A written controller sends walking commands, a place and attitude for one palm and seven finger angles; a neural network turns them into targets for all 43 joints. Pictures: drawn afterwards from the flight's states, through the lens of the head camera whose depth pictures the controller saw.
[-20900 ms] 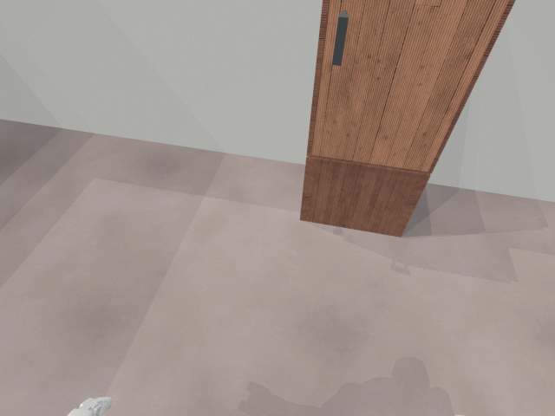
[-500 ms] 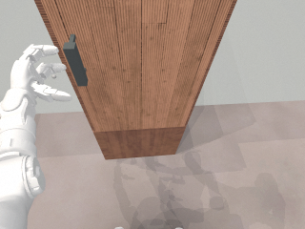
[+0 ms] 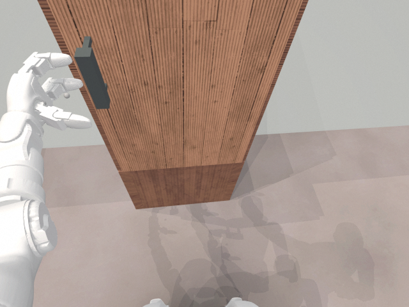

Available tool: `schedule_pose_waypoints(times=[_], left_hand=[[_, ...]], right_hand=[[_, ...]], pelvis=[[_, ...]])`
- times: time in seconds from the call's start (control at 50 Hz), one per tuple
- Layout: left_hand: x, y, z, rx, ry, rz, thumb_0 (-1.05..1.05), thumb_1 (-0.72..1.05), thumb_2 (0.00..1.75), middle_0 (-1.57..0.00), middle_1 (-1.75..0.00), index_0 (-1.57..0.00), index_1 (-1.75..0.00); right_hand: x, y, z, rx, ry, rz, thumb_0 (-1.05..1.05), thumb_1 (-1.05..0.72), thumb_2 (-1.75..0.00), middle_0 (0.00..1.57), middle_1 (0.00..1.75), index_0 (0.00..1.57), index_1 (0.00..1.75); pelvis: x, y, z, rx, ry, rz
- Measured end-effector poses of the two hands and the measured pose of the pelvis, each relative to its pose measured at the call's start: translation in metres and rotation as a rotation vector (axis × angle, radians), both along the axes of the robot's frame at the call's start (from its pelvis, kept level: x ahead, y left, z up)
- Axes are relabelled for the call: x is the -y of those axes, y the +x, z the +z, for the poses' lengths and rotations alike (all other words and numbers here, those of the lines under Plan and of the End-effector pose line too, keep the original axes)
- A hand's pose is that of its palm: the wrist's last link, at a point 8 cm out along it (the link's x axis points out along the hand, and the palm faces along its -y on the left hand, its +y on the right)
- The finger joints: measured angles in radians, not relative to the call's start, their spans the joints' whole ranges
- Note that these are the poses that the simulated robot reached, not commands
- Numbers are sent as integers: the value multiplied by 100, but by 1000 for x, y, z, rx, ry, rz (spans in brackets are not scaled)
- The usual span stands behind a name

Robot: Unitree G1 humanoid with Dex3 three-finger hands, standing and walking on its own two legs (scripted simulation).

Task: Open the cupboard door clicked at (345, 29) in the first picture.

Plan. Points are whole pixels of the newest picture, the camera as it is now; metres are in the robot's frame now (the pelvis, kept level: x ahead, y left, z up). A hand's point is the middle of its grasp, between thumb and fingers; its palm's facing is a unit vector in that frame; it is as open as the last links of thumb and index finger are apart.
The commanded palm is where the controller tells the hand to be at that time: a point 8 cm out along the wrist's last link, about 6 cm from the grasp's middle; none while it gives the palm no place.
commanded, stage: slide the fingers in behind the handle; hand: left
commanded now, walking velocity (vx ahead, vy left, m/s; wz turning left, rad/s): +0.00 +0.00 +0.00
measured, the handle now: (95, 73) +0.54 +0.20 +0.12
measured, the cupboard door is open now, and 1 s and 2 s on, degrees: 0 0 1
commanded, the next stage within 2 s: close the thumb around the handle in 1.44 s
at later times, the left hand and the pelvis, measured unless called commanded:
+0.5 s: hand (86, 93) +0.48 +0.20 +0.13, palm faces +0.05 -1.00 +0.01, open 13.9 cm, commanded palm +0.46 +0.25 +0.12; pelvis +0.00 +0.00 +0.00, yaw +0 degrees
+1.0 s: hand (102, 91) +0.49 +0.18 +0.12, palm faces +0.06 -1.00 +0.02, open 13.9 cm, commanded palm +0.46 +0.22 +0.12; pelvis +0.00 -0.01 +0.00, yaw +0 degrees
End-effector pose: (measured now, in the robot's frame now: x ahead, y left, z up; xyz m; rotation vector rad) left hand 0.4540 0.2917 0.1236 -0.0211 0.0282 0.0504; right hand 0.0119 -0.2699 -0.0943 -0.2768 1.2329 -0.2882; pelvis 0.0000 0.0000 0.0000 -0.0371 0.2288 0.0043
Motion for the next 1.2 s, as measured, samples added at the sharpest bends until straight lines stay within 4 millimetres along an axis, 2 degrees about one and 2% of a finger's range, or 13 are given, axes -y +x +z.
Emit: schedule_pose_waypoints(times=[0.2, 0.38, 0.62, 0.98, 1.2], left_hand=[[18, 7, 2, 29, -12, 4, -1, -50, 30, -30, -120, -30, -120], [24, 3, 5, 39, 4, 17, -1, -50, 30, -30, -120, -30, -120], [45, 4, 0, 23, 8, 10, -1, -50, 30, -30, -120, -30, -120], [59, 12, -1, 25, 3, 12, -1, -50, 30, -30, -120, -31, -121], [70, 12, -1, 20, 15, 32, -1, -50, 30, -30, -121, -31, -121]], right_hand=[[-3, -2, -1, 13, 17, -20, 0, -90, -89, 20, 30, 21, 30], [-6, 7, -4, 35, 45, -8, 0, -90, -89, 20, 30, 21, 30], [-1, 21, -6, 69, 47, 17, 0, -90, -89, 20, 30, 21, 30], [6, 3, -7, 17, 46, -10, 0, -90, -90, 20, 30, 21, 30], [1, 10, -10, 37, 70, -5, 0, -90, -90, 20, 30, 20, 30]], pelvis=[[0, 2, 0, 0, 2, -13], [2, 5, 1, 7, 4, -13], [6, 3, 0, 11, 8, -4], [12, 5, 0, 2, 10, -6], [10, 6, 0, 7, 14, -8]])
